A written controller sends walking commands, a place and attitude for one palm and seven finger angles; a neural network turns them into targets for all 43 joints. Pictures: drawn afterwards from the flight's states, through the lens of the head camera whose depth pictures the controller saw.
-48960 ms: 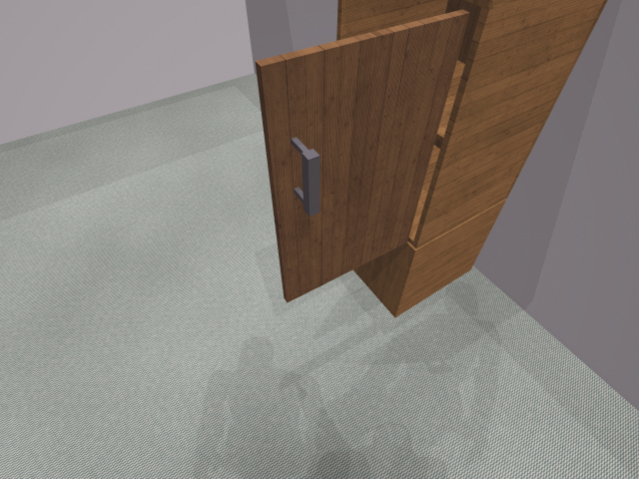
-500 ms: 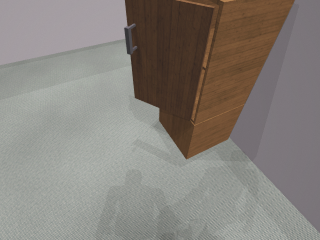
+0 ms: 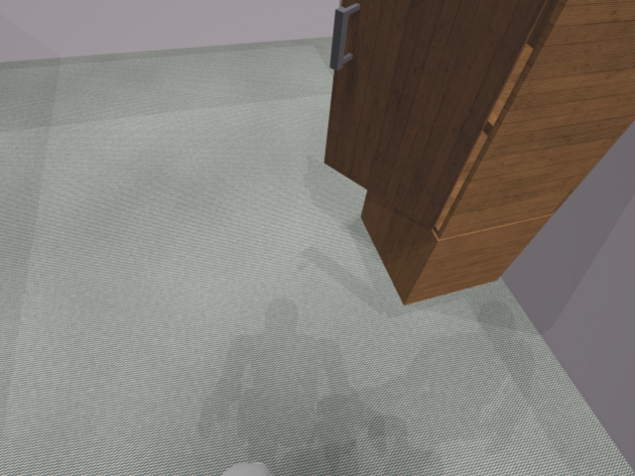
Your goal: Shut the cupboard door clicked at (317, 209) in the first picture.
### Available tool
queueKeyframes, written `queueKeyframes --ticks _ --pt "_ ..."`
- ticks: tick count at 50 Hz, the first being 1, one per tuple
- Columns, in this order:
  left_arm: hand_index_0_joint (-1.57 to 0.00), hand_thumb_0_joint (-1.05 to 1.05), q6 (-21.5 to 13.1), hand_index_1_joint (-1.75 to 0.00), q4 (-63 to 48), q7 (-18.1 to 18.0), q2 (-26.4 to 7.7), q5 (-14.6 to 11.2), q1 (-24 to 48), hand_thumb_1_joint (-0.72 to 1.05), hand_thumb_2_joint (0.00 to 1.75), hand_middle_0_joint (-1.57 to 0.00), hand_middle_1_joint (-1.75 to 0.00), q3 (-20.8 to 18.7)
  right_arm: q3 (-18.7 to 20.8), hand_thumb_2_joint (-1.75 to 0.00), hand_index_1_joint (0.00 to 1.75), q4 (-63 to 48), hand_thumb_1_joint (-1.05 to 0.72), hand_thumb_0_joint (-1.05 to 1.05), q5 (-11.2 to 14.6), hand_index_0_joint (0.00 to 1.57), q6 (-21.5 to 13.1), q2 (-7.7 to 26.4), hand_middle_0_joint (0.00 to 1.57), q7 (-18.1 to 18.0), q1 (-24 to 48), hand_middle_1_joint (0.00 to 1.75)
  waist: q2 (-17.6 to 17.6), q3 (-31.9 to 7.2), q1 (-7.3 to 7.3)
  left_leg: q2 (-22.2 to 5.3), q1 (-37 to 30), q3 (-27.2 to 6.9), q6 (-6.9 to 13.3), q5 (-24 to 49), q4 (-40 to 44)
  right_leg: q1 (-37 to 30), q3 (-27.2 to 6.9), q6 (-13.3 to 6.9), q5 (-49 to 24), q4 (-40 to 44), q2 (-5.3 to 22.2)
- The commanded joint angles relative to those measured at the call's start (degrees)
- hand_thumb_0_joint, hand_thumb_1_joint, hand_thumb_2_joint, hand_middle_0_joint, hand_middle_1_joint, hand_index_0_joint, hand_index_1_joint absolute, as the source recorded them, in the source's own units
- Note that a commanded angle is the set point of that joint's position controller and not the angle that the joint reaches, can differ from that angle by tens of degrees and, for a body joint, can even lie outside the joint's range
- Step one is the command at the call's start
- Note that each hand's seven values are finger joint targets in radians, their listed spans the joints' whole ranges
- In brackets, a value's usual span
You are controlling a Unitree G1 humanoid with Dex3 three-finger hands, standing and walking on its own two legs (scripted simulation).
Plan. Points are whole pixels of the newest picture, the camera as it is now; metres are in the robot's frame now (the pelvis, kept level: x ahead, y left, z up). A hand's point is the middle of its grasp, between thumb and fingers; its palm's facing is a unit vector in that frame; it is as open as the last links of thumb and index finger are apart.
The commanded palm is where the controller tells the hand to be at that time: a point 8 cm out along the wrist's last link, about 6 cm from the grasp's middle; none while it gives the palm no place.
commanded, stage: walk to a spot facing it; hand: left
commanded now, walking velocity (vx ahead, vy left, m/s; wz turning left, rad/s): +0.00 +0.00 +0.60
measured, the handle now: (345, 37) +0.94 -0.01 +0.08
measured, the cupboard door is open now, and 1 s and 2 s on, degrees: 33 33 33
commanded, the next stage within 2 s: none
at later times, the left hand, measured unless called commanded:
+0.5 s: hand out of the picture +0.01 +0.16 -0.14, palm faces +0.28 -0.91 -0.31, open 7.4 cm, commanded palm none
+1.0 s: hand out of the picture -0.06 +0.16 -0.14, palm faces +0.59 -0.76 -0.29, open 7.4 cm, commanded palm none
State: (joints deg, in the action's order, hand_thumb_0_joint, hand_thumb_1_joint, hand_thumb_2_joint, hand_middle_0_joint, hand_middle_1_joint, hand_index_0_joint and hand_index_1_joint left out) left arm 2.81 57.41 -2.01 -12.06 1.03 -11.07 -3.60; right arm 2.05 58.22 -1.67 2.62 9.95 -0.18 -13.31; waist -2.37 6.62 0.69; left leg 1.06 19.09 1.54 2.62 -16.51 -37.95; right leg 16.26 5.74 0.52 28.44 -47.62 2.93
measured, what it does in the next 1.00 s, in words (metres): steps on the spot, turning left: right foot, then left foot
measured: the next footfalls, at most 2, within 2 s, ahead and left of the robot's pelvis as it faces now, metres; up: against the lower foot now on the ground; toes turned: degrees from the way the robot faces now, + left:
right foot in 0.38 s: +0.05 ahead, -0.17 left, +0.00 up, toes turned +13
left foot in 0.74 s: -0.04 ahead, +0.08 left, +0.00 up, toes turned +32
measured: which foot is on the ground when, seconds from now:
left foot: down 0.00-0.36, up 0.38-0.72, down 0.74-1.00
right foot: up 0.00-0.36, down 0.38-0.74, up 0.76-1.00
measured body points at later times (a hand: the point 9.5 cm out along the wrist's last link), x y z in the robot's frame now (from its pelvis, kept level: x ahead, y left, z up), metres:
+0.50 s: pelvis -0.01 -0.06 +0.01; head +0.04 -0.07 +0.46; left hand -0.01 +0.20 -0.12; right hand +0.12 -0.31 -0.14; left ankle -0.04 +0.07 -0.64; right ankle +0.01 -0.18 -0.72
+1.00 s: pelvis +0.01 -0.07 +0.01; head +0.04 -0.06 +0.46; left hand -0.09 +0.20 -0.12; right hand +0.22 -0.22 -0.14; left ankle -0.07 +0.06 -0.72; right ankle +0.10 -0.15 -0.70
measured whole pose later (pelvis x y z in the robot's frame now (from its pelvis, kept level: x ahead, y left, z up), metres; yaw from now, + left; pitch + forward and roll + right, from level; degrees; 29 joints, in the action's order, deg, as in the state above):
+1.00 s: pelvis +0.01 -0.07 +0.01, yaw +36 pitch +0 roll +0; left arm 2.3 50.5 1.0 -14.4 1.5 -12.4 -4.3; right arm 2.3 51.2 -2.3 2.4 12.5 0.5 -11.1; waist 0.9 4.2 0.0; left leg -0.5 14.7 -4.6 -1.4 -17.4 -32.1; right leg 22.3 3.7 3.1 24.4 -44.4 3.5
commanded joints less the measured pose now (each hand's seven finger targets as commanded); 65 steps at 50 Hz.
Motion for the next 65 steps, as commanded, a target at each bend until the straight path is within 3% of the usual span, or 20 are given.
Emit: queueKeyframes --ticks 1,13,16,17,18,19,21,24,33,35,36,37,42,47,50,51,52,53,57,65 --pt "-0.20 0.00 -0.59 -0.30 -6.42 0.04 -6.50 0.49 1.68 0.90 0.90 -0.20 -0.30 -2.13 2.95 -0.90 0.30 -3.86 -0.90 0.00 -0.45 0.20 -0.84 12.79 0.20 -1.59 -4.32 0.30 11.39 -4.81 1.43 -16.96 -4.57 -26.30 5.97 5.55 23.46 13.20 -7.91 0.77 -2.09 -18.06 1.14" --pt "-0.20 0.00 -1.04 -0.30 -9.60 0.56 -5.62 0.10 0.75 0.90 0.90 -0.20 -0.30 -1.45 4.58 -0.90 0.30 -7.38 -0.90 0.00 -0.49 0.20 -0.18 13.95 0.20 -1.00 -1.12 0.30 14.04 -9.47 1.10 -10.50 -5.69 -25.55 5.96 8.02 19.87 6.24 -5.57 2.60 -3.49 3.42 -3.15" --pt "-0.20 0.00 -1.37 -0.30 -8.01 0.39 -7.14 -0.09 -6.39 0.90 0.90 -0.20 -0.30 -2.15 4.95 -0.90 0.30 -9.31 -0.90 0.00 0.06 0.20 0.38 13.16 0.20 -0.71 2.95 0.30 11.76 -9.50 -2.46 -6.04 5.10 -23.62 2.60 0.55 16.89 -8.32 -3.76 2.00 -11.25 19.01 -4.37" --pt "-0.20 0.00 -1.89 -0.30 -7.91 0.14 -10.26 0.40 -8.71 0.90 0.90 -0.20 -0.30 -2.77 4.86 -0.90 0.30 -9.82 -0.90 0.00 0.53 0.20 0.50 11.28 0.20 -0.35 3.01 0.30 5.32 -10.34 -3.56 -1.88 11.15 -20.39 -0.28 -4.63 11.14 -14.75 -9.36 0.37 -9.52 27.78 1.01" --pt "-0.20 0.00 -2.35 -0.30 -8.89 -0.31 -15.22 1.37 -7.82 0.90 0.90 -0.20 -0.30 -3.79 4.58 -0.90 0.30 -10.56 -0.90 0.00 1.01 0.20 0.35 6.96 0.20 -0.20 1.63 0.30 -11.47 -9.16 -3.41 5.57 20.21 -9.69 -4.77 -12.79 -6.02 -16.25 -28.80 -5.92 0.78 36.59 17.41" --pt "-0.20 0.00 -2.07 -0.30 -10.14 -0.61 -15.62 0.95 -2.90 0.90 0.90 -0.20 -0.30 -3.08 4.85 -0.90 0.30 -10.69 -0.90 0.00 0.19 0.20 0.29 9.14 0.20 0.05 2.94 0.30 -11.33 -5.53 -2.42 3.55 18.18 -7.63 -4.69 -16.24 -21.74 -4.39 -31.99 -9.54 -1.25 37.98 25.14" --pt "-0.20 0.00 -2.49 -0.30 -12.17 -0.56 -11.18 0.69 4.24 0.90 0.90 -0.20 -0.30 -2.22 4.88 -0.90 0.30 -9.46 -0.90 0.00 -0.36 0.20 1.10 8.31 0.20 0.87 -0.35 0.30 -6.60 -3.91 2.10 0.75 16.04 -7.66 -4.53 -9.53 -32.79 1.36 -21.67 -8.69 -5.74 34.98 18.17" --pt "-0.20 0.00 -3.26 -0.30 -11.76 -0.57 -8.77 0.57 3.24 0.90 0.90 -0.20 -0.30 -1.48 4.05 -0.90 0.30 -9.44 -0.90 0.00 0.33 0.20 0.70 7.98 0.20 1.57 0.37 0.30 -7.68 -4.74 2.18 -1.74 15.55 -3.39 -6.12 -6.72 -30.25 -5.94 -8.96 -8.12 -33.16 27.03 14.13" --pt "-0.20 0.00 -2.82 -0.30 -8.83 -0.23 -12.85 0.85 -6.74 0.90 0.90 -0.20 -0.30 -3.47 2.30 -0.90 0.30 -11.41 -0.90 0.00 0.96 0.20 -0.35 6.42 0.20 1.59 5.65 0.30 -10.48 -9.26 -2.30 -0.90 3.23 4.23 -4.74 -5.88 1.32 -15.40 -2.21 -5.94 -51.45 16.07 16.71" --pt "-0.20 0.00 -2.52 -0.30 -9.41 0.03 -11.44 -0.01 -5.82 0.90 0.90 -0.20 -0.30 -3.22 3.19 -0.90 0.30 -9.66 -0.90 0.00 0.58 0.20 -1.05 10.03 0.20 1.46 -0.24 0.30 -2.22 -12.64 1.42 -2.89 -12.85 0.68 -3.29 12.14 13.68 -5.66 2.27 -1.39 -41.30 5.00 14.10" --pt "-0.20 0.00 -2.21 -0.30 -11.38 0.48 -7.48 -0.43 -6.06 0.90 0.90 -0.20 -0.30 -2.48 4.74 -0.90 0.30 -9.27 -0.90 0.00 0.06 0.20 -1.54 16.53 0.20 0.96 -3.47 0.30 15.73 -15.82 3.03 -17.76 -24.06 -17.98 2.99 34.59 14.19 10.13 5.01 2.94 -10.75 -6.77 6.32" --pt "-0.20 0.00 -1.83 -0.30 -13.65 0.32 -5.84 -0.01 -0.66 0.90 0.90 -0.20 -0.30 -0.94 5.32 -0.90 0.30 -7.93 -0.90 0.00 0.52 0.20 -1.00 18.92 0.20 0.38 -7.20 0.30 19.25 -14.54 5.05 -24.16 -24.47 -24.17 9.15 52.10 14.23 16.78 0.09 3.56 10.40 -14.52 3.44" --pt "-0.20 0.00 -1.18 -0.30 -12.57 1.60 -6.96 0.33 1.63 0.90 0.90 -0.20 -0.30 -2.08 3.46 -0.90 0.30 -10.31 -0.90 0.00 -0.50 0.20 -1.26 14.37 0.20 -0.87 1.67 0.30 15.75 -6.35 1.80 -14.58 -10.27 -17.53 6.29 8.04 18.79 15.86 -4.39 2.87 -1.59 -13.85 3.30" --pt "-0.20 0.00 -2.37 -0.30 -11.85 3.00 -6.15 0.42 0.00 0.90 0.90 -0.20 -0.30 -1.72 3.98 -0.90 0.30 -10.71 -0.90 0.00 -0.58 0.20 -1.53 15.44 0.20 -0.39 2.50 0.30 13.09 -5.28 0.86 -11.40 -5.62 -18.51 5.63 -9.97 19.87 8.44 -0.60 2.89 -2.57 3.32 -0.42" --pt "-0.20 0.00 -3.12 -0.30 -8.80 3.22 -7.30 0.80 -10.15 0.90 0.90 -0.20 -0.30 -2.59 3.97 -0.90 0.30 -11.89 -0.90 0.00 -0.14 0.20 -1.27 14.10 0.20 -0.18 7.02 0.30 8.43 -4.31 -4.59 -6.94 11.68 -16.78 3.48 -21.65 13.60 -11.60 1.04 2.84 -8.80 15.31 -2.64" --pt "-0.20 0.00 -3.84 -0.30 -7.56 2.65 -10.46 1.42 -16.47 0.90 0.90 -0.20 -0.30 -3.49 3.33 -0.90 0.30 -13.01 -0.90 0.00 0.43 0.20 -1.50 10.64 0.20 -0.01 8.10 0.30 -3.38 -5.19 -7.88 -0.65 21.71 -11.16 0.87 -23.27 0.12 -20.55 -8.34 1.42 1.87 25.86 4.85" --pt "-0.20 0.00 -4.05 -0.30 -7.83 1.65 -16.49 1.91 -18.59 0.90 0.90 -0.20 -0.30 -4.24 2.36 -0.90 0.30 -14.93 -0.90 0.00 0.99 0.20 -1.82 6.11 0.20 0.48 9.15 0.30 -22.30 -5.17 -9.66 4.77 29.04 -3.32 -2.30 -21.94 -21.72 -20.05 -33.17 -3.93 18.67 39.20 22.72" --pt "-0.20 0.00 -3.87 -0.30 -9.02 1.26 -14.99 0.81 -14.27 0.90 0.90 -0.20 -0.30 -3.37 3.15 -0.90 0.30 -14.83 -0.90 0.00 -0.03 0.20 -1.50 9.17 0.20 0.86 9.46 0.30 -15.36 -1.16 -6.38 0.11 27.49 -7.87 -2.00 -16.54 -32.60 -9.10 -37.16 -5.83 24.52 43.45 25.44" --pt "-0.20 0.00 -5.77 -0.30 -10.67 1.18 -7.64 0.56 -2.89 0.90 0.90 -0.20 -0.30 -1.96 3.42 -0.90 0.30 -9.61 -0.90 0.00 -0.53 0.20 -1.00 7.46 0.20 2.44 2.45 0.30 -6.15 -1.89 1.26 -5.23 19.71 -5.17 -3.56 1.20 -36.99 -2.20 -12.42 -3.48 2.16 38.81 17.32" --pt "-0.20 0.00 -7.21 -0.30 -4.28 0.71 -5.33 0.71 -15.39 0.90 0.90 -0.20 -0.30 -1.34 1.98 -0.90 0.30 -10.10 -0.90 0.00 -0.01 0.20 -1.26 3.73 0.20 3.05 8.69 0.30 -4.62 -3.50 -2.82 -5.71 24.37 1.16 -3.80 2.61 -23.16 -20.31 3.18 -4.64 -35.09 33.42 17.07"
